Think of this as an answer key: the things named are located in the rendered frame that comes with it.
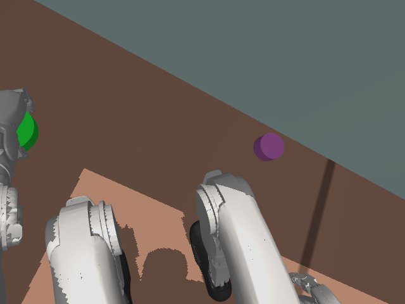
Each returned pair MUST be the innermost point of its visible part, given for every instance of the left robot arm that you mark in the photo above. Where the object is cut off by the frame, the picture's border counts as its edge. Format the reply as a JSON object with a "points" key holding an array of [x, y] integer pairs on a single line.
{"points": [[11, 212]]}

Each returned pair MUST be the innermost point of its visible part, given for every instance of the left robot hand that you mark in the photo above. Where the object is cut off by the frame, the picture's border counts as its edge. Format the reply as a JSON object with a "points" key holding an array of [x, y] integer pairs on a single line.
{"points": [[13, 107]]}

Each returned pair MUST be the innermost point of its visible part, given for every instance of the right robot hand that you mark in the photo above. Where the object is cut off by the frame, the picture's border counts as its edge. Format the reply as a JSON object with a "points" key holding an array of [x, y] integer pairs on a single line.
{"points": [[320, 293]]}

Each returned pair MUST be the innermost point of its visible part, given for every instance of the right robot foot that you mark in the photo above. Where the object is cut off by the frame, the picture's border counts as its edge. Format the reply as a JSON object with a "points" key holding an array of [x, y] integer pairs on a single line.
{"points": [[201, 257]]}

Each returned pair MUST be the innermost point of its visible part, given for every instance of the left robot foot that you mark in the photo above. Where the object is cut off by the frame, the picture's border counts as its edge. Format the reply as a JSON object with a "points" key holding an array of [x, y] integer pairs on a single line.
{"points": [[127, 278]]}

